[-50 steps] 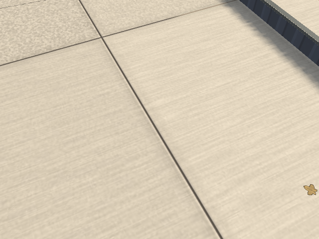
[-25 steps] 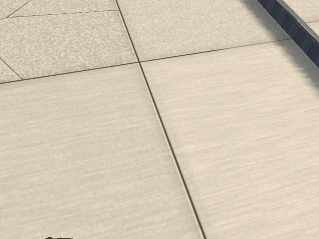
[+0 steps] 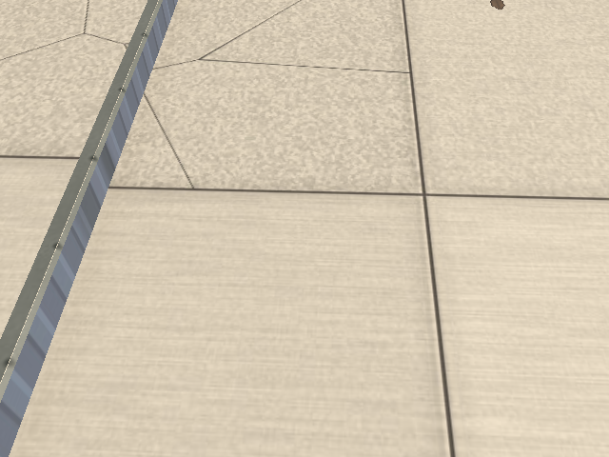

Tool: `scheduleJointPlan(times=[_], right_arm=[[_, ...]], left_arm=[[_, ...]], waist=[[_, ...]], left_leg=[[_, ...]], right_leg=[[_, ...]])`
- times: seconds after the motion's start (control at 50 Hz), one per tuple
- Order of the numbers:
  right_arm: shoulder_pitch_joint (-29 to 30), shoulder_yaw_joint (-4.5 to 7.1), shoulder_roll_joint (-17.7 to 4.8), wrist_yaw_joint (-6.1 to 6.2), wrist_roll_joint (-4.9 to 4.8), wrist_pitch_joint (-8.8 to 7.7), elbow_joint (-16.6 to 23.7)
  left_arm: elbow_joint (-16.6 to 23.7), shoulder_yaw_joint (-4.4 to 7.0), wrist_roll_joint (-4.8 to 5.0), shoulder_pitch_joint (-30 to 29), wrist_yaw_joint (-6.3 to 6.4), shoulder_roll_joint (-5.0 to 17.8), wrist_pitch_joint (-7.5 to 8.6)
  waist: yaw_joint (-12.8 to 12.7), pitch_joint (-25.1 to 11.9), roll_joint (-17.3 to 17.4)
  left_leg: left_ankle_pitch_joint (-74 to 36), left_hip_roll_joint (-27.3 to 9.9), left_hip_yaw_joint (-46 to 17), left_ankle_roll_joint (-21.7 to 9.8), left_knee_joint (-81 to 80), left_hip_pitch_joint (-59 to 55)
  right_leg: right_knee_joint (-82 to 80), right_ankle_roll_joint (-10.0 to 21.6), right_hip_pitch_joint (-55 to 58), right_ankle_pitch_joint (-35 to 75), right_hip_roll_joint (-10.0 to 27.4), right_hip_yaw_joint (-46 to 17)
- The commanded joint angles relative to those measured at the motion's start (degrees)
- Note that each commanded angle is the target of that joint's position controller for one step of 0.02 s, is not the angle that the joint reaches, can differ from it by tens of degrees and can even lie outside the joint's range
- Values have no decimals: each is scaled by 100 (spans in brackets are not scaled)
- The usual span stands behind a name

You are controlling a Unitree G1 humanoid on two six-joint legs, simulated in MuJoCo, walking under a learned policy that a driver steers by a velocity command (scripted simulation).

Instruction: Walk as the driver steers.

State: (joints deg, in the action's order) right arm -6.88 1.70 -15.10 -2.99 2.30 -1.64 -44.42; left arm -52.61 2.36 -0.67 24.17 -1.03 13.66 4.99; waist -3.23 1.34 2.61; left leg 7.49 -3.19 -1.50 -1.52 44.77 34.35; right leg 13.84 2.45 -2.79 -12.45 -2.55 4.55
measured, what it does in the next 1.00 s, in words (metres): walks ahead: left foot, then right foot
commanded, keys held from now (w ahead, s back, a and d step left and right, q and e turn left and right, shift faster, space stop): w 1.00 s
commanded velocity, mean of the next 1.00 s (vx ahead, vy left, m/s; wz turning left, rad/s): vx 0.50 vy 0.00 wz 0.03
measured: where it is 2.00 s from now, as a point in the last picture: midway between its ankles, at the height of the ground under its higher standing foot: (332, 240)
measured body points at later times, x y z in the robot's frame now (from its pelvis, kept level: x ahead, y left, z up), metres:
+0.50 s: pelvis +0.25 +0.05 +0.00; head +0.27 +0.06 +0.45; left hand +0.39 +0.30 -0.13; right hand +0.22 -0.21 -0.13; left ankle +0.19 +0.11 -0.75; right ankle +0.39 -0.10 -0.69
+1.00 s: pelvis +0.53 +0.00 +0.00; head +0.54 -0.01 +0.45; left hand +0.50 +0.25 -0.14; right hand +0.63 -0.25 -0.14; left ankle +0.63 +0.16 -0.68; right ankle +0.49 -0.06 -0.75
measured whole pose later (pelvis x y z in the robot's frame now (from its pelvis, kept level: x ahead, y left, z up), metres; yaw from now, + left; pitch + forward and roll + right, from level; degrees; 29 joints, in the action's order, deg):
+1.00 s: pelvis +0.53 +0.00 +0.00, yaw +0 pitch +0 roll -1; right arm -10.2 2.4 -13.7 -1.8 1.9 -1.9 -52.6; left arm -57.2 2.4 -0.4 23.0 -0.6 12.1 4.7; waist -1.2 1.9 2.1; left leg 6.8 -6.6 0.2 -1.5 52.4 35.3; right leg 13.3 5.4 -2.8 -10.6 -4.6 5.4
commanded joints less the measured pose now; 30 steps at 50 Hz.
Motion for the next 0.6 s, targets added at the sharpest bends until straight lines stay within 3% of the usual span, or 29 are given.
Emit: scheduleJointPlan(times=[0.02, 0.1, 0.12, 0.14, 0.16, 0.18, 0.2, 0.22, 0.24, 0.28, 0.34, 0.44, 0.52, 0.6], right_arm=[[606, -53, -180, -16, -38, -88, 482], [517, -4, -355, 77, -16, -134, 489], [18, 37, -395, 113, 22, -174, 314], [-836, 126, -583, 170, 94, -238, 1], [-1904, 252, -1037, 252, 203, -275, -160], [-2002, 379, -1555, 298, 113, -211, -208], [-1729, 341, -1213, 289, -121, -162, -195], [-1266, 238, -864, 273, -138, -179, -156], [-1007, 173, -602, 244, -123, -221, -159], [-813, 110, -381, 268, -141, -293, -222], [-1098, 150, -492, 274, -201, -403, -433], [-1562, 152, -480, 271, -202, -390, -734], [-1942, 153, -532, 283, -173, -390, -966], [-2159, 163, -605, 346, -117, -354, -1180]], left_arm=[[241, 162, 11, -27, -2, 863, 78], [77, 187, -11, 119, 36, 999, -23], [42, 179, 11, 96, 47, 997, -56], [34, 131, 19, 150, 54, 866, -73], [289, 43, 20, 19, 52, 625, -61], [441, -33, 107, 540, 44, 182, -71], [356, 138, -50, 119, 98, 838, -141], [450, 142, -26, -213, 52, 759, -117], [438, 107, 2, -311, 22, 620, -104], [314, 91, -106, -182, -33, 504, -229], [360, 96, -147, -400, -111, 416, -341], [704, 62, -126, -1530, -127, 366, -360], [928, -18, -95, -2262, -119, 291, -328], [1107, -19, -91, -2633, -94, 384, -279]], waist=[[66, 156, -798], [204, 114, -813], [458, -109, -692], [766, -613, -450], [1197, -1371, 232], [877, -1724, 1462], [894, -1166, 507], [681, -521, 315], [519, -256, 161], [239, -97, 250], [158, -49, 133], [357, 295, 29], [559, 400, 60], [601, 496, 89]], left_leg=[[-288, 63, 443, 1, -761, -522], [232, 270, 556, -274, -1352, -1088], [189, 423, 617, -381, -1727, -1778], [199, 405, 496, -541, -1889, -2954], [818, -951, -983, -871, -2059, -4309], [1070, -2230, -3462, -1516, -2829, -5191], [1151, -1966, -3301, -1482, -2893, -4691], [772, -1662, -2468, -1348, -2956, -4068], [205, -1371, -1894, -1190, -3154, -3504], [-335, -950, -1177, -947, -3433, -2888], [-897, -855, -813, -1052, -3679, -2809], [-1066, -721, -427, -1066, -3921, -3028], [-1614, -713, -189, -1001, -3837, -3337], [-2250, -937, -174, -952, -3540, -3970]], right_leg=[[-508, 716, -390, 1985, 1365, -695], [120, 614, 113, 2898, 1620, -723], [788, 527, 101, 3502, 1493, -545], [1843, 410, -270, 3457, 1226, -313], [3536, 257, -1297, 1703, 937, -48], [5202, 96, -3095, -1837, -12, 51], [5605, 167, -3579, -1672, 283, -577], [5505, 209, -3665, -1156, 512, -656], [5203, 183, -3425, -813, 673, -647], [4829, 50, -2922, -542, 819, -585], [4644, -99, -3012, -159, 828, -464], [3611, -274, -3646, 760, 926, -333], [2646, -190, -3467, 1193, 760, -131], [2090, 73, -3365, 875, 607, -59]])
Keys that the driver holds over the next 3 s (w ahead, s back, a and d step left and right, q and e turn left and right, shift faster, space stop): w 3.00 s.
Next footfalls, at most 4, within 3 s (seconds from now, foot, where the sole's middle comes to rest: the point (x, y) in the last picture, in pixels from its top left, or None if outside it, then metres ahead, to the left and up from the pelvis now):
0.14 left None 0.23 0.12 -0.78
0.70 right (373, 436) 0.53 -0.07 -0.78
1.24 left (298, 314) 0.83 0.12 -0.78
1.78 right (370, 226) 1.13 -0.07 -0.78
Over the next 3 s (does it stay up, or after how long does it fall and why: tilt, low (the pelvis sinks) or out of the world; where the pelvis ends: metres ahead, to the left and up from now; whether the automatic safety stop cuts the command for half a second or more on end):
stays up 1.61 0.00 -0.02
